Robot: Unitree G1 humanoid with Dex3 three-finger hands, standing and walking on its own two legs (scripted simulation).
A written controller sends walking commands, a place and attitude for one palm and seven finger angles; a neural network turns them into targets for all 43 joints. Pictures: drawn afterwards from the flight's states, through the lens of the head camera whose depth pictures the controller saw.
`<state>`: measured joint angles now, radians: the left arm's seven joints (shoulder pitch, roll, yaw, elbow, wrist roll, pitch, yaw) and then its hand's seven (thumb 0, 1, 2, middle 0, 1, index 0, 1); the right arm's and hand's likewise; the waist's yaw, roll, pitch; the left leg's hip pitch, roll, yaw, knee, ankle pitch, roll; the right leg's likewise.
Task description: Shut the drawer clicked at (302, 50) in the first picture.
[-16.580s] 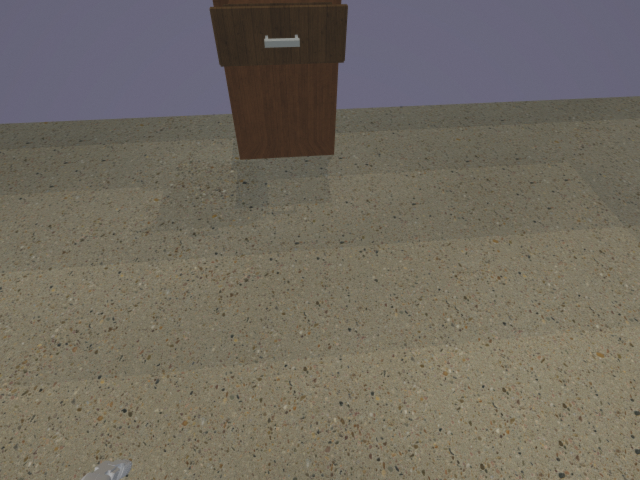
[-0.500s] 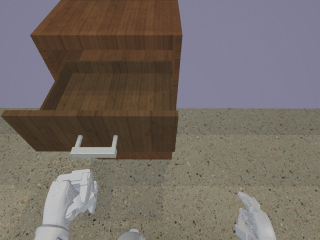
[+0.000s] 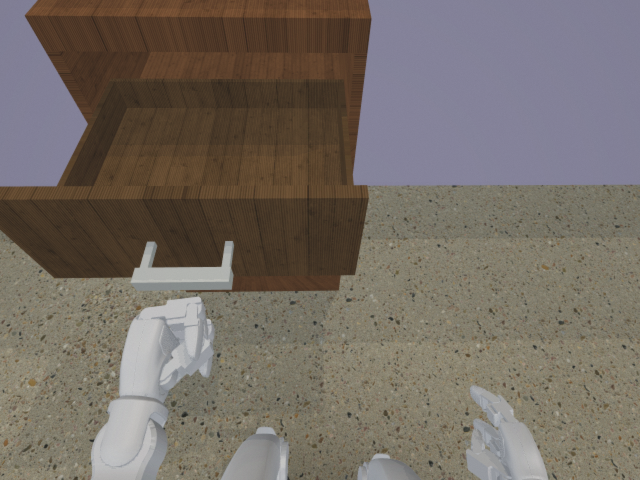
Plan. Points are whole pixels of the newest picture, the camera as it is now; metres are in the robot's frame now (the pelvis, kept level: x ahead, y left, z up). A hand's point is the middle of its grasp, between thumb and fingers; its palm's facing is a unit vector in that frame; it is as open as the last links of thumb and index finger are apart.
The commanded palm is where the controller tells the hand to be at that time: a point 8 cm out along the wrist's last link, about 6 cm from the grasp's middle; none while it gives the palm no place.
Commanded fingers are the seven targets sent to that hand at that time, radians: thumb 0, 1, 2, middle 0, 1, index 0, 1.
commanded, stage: bring the fist close to the handle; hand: left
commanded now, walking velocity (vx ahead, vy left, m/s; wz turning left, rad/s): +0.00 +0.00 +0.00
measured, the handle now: (186, 264) +0.37 +0.19 +0.04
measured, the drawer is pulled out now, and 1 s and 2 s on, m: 0.30 0.29 0.16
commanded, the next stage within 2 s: push the drawer shut in 0.46 s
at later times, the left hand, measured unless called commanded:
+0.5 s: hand (212, 340) +0.27 +0.14 +0.03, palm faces +0.02 -1.00 -0.03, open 3.3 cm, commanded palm +0.25 +0.20 +0.04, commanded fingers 0.00 0.90 0.90 -1.40 -1.60 -1.40 -1.60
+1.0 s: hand (213, 315) +0.31 +0.14 +0.03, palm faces +0.03 -1.00 -0.04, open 3.1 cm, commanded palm +0.30 +0.20 +0.04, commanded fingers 0.00 0.90 0.90 -1.40 -1.60 -1.40 -1.60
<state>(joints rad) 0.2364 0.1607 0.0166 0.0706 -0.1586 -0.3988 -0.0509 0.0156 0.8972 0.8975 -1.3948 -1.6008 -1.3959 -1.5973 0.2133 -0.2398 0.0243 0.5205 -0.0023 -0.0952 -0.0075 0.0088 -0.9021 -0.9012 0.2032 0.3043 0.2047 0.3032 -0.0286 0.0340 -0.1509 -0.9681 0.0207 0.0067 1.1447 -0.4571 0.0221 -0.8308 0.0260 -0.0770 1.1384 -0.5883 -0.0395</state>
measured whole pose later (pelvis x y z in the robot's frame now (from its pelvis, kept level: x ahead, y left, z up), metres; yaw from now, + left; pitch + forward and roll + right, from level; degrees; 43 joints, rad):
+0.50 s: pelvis +0.00 +0.00 +0.00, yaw +0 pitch +17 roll -2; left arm 0.20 0.16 0.00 0.09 -0.14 -0.40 -0.01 0.02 0.90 0.90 -1.39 -1.60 -1.40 -1.60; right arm 0.21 -0.24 0.03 0.51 0.00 -0.03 -0.01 0.01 -0.90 -0.90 0.20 0.30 0.20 0.30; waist -0.03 0.03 -0.15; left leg -1.00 0.02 0.01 1.17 -0.46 0.02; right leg -0.86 0.03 -0.08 1.16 -0.59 -0.04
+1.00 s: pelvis +0.00 +0.00 +0.00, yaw +0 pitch +17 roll -2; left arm 0.02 0.18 0.04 0.26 -0.15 -0.41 -0.02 0.00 0.87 0.94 -1.39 -1.60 -1.40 -1.60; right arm 0.21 -0.25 0.02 0.56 0.00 -0.02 -0.02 0.01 -0.90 -0.90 0.20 0.30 0.20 0.30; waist -0.03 0.03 -0.15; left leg -1.01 0.02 0.00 1.16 -0.46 0.02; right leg -0.87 0.03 -0.09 1.16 -0.59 -0.04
